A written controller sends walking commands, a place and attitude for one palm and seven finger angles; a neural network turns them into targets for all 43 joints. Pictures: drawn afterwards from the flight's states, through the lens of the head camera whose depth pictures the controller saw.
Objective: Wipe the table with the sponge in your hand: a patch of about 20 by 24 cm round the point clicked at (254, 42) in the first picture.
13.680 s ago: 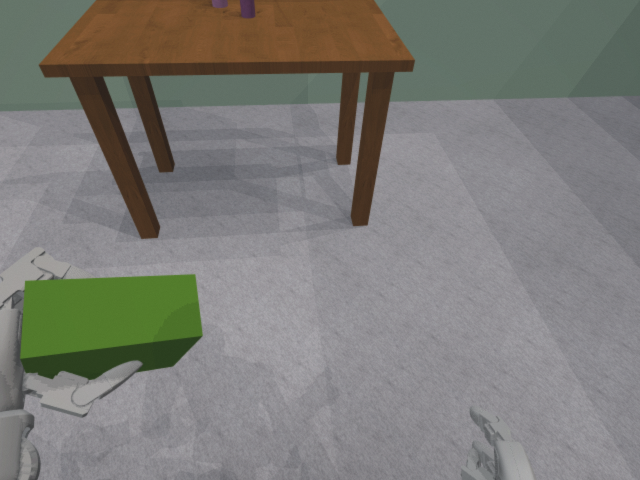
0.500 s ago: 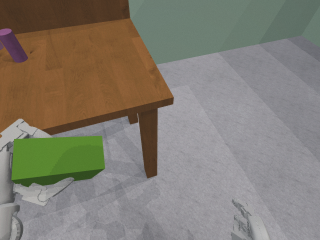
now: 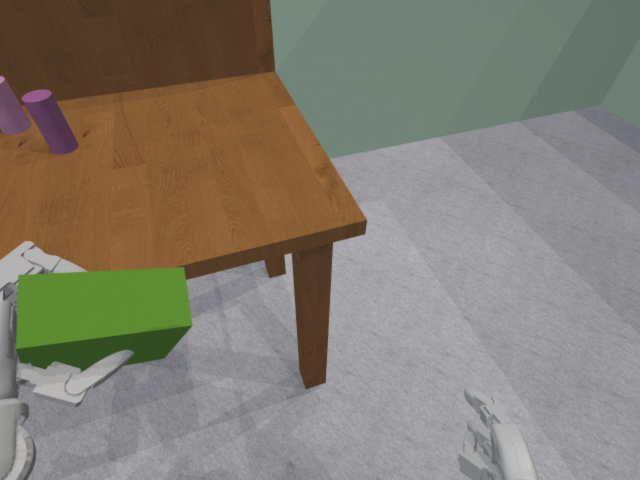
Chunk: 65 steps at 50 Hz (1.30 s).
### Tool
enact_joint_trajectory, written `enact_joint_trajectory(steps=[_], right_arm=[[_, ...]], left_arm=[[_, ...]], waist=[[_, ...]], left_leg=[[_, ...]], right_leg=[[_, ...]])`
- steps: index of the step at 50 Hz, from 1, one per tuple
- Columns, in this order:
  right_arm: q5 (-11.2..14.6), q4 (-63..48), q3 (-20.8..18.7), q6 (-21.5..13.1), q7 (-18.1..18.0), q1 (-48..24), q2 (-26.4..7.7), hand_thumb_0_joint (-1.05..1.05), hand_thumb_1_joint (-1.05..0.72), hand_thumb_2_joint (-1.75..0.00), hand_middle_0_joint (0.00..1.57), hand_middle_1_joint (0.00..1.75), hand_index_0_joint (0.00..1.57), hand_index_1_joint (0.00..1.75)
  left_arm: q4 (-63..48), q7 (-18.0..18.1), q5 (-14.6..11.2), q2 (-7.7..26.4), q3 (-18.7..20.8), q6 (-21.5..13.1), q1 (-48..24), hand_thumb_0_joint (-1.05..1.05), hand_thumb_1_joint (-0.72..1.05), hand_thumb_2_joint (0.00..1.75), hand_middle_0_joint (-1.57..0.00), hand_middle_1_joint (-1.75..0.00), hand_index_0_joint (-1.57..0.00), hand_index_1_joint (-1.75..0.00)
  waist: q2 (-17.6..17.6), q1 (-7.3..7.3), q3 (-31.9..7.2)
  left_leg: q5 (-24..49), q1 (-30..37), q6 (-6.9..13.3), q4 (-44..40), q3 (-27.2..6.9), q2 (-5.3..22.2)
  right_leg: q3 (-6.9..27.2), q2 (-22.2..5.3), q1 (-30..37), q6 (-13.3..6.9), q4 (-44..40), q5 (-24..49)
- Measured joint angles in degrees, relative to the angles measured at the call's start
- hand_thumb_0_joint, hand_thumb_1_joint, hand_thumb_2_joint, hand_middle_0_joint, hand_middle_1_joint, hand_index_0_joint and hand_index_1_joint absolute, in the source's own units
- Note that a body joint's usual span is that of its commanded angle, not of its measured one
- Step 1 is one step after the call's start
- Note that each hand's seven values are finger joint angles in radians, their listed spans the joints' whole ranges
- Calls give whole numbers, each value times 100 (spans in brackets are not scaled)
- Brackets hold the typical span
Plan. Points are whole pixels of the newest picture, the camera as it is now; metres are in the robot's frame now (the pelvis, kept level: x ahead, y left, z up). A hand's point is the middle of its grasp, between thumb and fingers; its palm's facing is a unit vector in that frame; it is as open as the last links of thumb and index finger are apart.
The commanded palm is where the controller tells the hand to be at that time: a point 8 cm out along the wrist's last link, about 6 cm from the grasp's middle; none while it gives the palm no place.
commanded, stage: shuffle to correct the standing spot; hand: left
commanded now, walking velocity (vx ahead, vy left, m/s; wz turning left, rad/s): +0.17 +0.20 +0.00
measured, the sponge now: (129, 321) +0.24 +0.22 +0.13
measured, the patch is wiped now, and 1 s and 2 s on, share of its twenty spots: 0.00 0.00 0.00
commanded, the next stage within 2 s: come to a stop and stand still in 0.80 s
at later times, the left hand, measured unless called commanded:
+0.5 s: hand (72, 224) +0.32 +0.29 +0.18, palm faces +0.36 -0.80 -0.48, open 10.1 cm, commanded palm +0.25 +0.34 +0.19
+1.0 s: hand out of the picture +0.36 +0.40 +0.19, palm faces +0.34 -0.82 -0.45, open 10.1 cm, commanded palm +0.30 +0.45 +0.19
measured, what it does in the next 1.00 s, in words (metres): steps to the left: left foot, then right foot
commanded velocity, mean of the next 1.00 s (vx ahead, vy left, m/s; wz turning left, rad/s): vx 0.08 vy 0.15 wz -0.04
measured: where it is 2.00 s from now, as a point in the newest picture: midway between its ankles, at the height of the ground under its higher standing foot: outside the picture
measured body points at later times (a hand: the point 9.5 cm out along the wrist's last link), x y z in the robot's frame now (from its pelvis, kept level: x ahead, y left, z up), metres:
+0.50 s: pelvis +0.07 +0.07 -0.01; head +0.10 +0.05 +0.44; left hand +0.30 +0.34 +0.21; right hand +0.23 -0.15 -0.11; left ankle +0.09 +0.20 -0.71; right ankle +0.08 +0.00 -0.73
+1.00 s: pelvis +0.13 +0.18 -0.01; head +0.15 +0.18 +0.44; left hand +0.34 +0.44 +0.22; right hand +0.32 -0.04 -0.07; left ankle +0.17 +0.29 -0.72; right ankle +0.15 +0.10 -0.73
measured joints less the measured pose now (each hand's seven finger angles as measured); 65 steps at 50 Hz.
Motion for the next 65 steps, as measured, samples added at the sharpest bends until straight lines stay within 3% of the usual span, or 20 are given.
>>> enact_joint_trajectory(steps=[2,4,6,8,13,16,19,21,23,26,29,31,35,39,42,45,49,53,58,65], right_arm=[[-8,12,-7,8,36,51,-27,1,-90,-90,21,30,20,30],[33,97,-42,38,104,27,-20,1,-90,-90,21,30,20,30],[61,235,-78,70,194,-39,-45,2,-90,-90,21,30,20,30],[75,300,-124,141,281,-78,-100,2,-90,-90,21,30,20,30],[132,312,-295,212,248,-118,-266,2,-90,-90,21,30,20,30],[164,305,-435,124,95,-165,-261,2,-90,-90,21,30,20,30],[156,352,-381,-32,47,-238,54,2,-90,-90,20,30,20,30],[167,345,-258,-155,97,-214,192,2,-90,-90,20,30,20,30],[183,293,-122,-252,166,-161,245,2,-90,-90,20,30,20,30],[153,412,-64,-199,245,-198,137,1,-90,-90,21,30,20,30],[180,595,-93,-16,315,-166,51,2,-90,-90,21,30,20,30],[185,601,-123,91,295,-139,3,2,-90,-90,21,30,20,30],[192,520,-263,185,204,-96,-134,2,-90,-90,21,30,20,30],[185,474,-438,53,81,-123,-387,2,-90,-90,21,30,20,30],[208,444,-559,-27,30,-389,-235,2,-90,-90,20,30,20,30],[198,317,-436,-153,63,-540,38,2,-91,-90,20,30,20,30],[190,180,-152,-303,113,-570,250,2,-90,-90,20,30,20,30],[142,373,15,-197,110,-465,229,1,-90,-90,21,30,20,30],[153,578,116,26,63,-178,194,1,-90,-90,21,30,21,31],[94,590,91,54,-133,-119,186,2,-90,-90,21,30,21,31]], left_arm=[[-62,15,-2,28,-8,32,-85,-1,-50,100,-73,-136,-74,-135],[-270,31,-30,147,-3,-13,-210,-1,-50,100,-73,-136,-74,-135],[-553,50,-52,207,20,-162,-224,-1,-50,100,-73,-136,-74,-135],[-827,62,-47,220,114,-339,11,-1,-50,100,-73,-136,-74,-135],[-1171,30,-66,177,234,-442,601,-1,-50,100,-73,-136,-74,-135],[-1000,-43,-90,327,312,-317,405,-1,-50,100,-73,-136,-74,-135],[-523,-33,-82,507,494,-199,34,-1,-50,100,-73,-136,-74,-135],[-367,-7,-78,492,531,-108,-128,-1,-50,100,-73,-136,-74,-135],[-461,40,-84,450,519,-41,-113,-1,-50,100,-73,-136,-74,-135],[-741,27,-69,252,222,-72,19,-1,-50,100,-73,-136,-74,-135],[-931,-54,-134,181,38,-182,426,-1,-50,100,-73,-136,-74,-135],[-899,-48,-110,251,139,-321,753,-1,-50,100,-73,-136,-74,-135],[-581,39,-49,409,419,-319,877,-1,-50,100,-73,-136,-74,-135],[-612,138,-106,210,351,-77,466,-1,-50,100,-73,-136,-74,-135],[-746,175,-129,195,256,41,109,-1,-50,100,-73,-136,-74,-135],[-908,184,-107,256,164,164,47,-1,-50,100,-73,-136,-74,-135],[-1292,181,-151,457,215,178,252,-1,-50,100,-73,-136,-74,-135],[-1198,111,-172,407,257,65,416,-1,-50,100,-73,-136,-74,-135],[-689,110,-235,141,316,235,467,-1,-50,100,-73,-136,-74,-135],[-163,157,-110,-235,-159,811,-100,-1,-50,100,-73,-136,-74,-135]], waist=[[200,-88,66],[234,-146,173],[142,-132,294],[66,-82,328],[-21,-58,447],[-71,-19,552],[-225,-18,602],[-200,-59,596],[-120,-101,551],[261,-317,571],[292,-333,447],[231,-298,385],[55,-131,445],[43,-65,568],[-207,-21,727],[-324,-71,761],[-257,-116,637],[291,-114,401],[278,50,-3],[-133,100,162]], left_leg=[[-146,-32,-22,204,-118,122],[-100,-496,-219,1171,-250,202],[-378,-1136,-369,2531,-521,178],[-632,-1608,-385,3037,-787,305],[424,-1433,-477,1208,-962,782],[376,-1176,-672,999,-755,646],[299,-1018,-618,922,-510,501],[387,-899,-581,707,-455,449],[352,-878,-577,697,-406,417],[45,-1292,-513,1900,-631,387],[92,-1737,-617,3081,-627,288],[182,-1914,-640,3212,-622,367],[427,-1660,-573,1832,-622,635],[1193,-905,-491,197,-479,675],[622,-882,-555,461,-309,483],[663,-838,-481,461,-254,401],[659,-848,-423,434,-224,312],[453,-811,-469,470,-493,442],[629,-448,-507,-137,-607,416],[951,-146,-310,-710,-481,246]], right_leg=[[-137,90,153,97,-130,3],[-271,115,203,86,-154,-33],[-291,95,253,74,-165,-74],[-186,92,272,125,-219,-73],[195,-102,365,406,-21,-288],[452,-274,91,368,992,-811],[430,-116,-433,262,2273,-1300],[92,-51,-450,218,1895,-1210],[-237,21,-142,191,626,-542],[-500,79,92,-122,294,-236],[-457,-25,336,-66,-122,-146],[-353,-99,443,10,-408,-23],[-140,-309,578,219,-602,35],[-100,-533,577,486,-128,-277],[260,-586,-21,360,1324,-912],[103,-377,-398,268,1923,-1175],[-352,-107,-124,205,484,-366],[-510,173,289,-120,-355,298],[-345,210,420,-3,-842,463],[-205,71,649,123,-1291,711]])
